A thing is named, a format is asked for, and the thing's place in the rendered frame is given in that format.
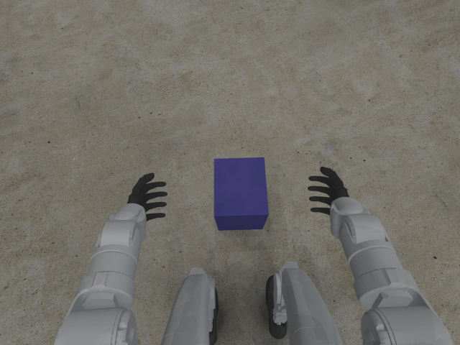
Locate right robot shin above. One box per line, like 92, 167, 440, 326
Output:
273, 262, 298, 323

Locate robot right hand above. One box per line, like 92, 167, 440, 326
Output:
308, 167, 349, 215

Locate robot right forearm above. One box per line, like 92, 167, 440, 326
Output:
330, 197, 454, 345

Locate robot left hand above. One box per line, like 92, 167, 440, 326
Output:
127, 172, 167, 221

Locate right robot upper arm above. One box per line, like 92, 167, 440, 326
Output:
361, 305, 452, 345

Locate left robot thigh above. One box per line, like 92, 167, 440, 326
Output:
161, 274, 216, 345

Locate carton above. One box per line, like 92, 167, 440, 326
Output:
214, 157, 269, 231

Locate left robot upper arm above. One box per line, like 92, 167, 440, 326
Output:
57, 307, 138, 345

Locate robot left forearm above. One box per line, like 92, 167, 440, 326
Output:
53, 203, 147, 345

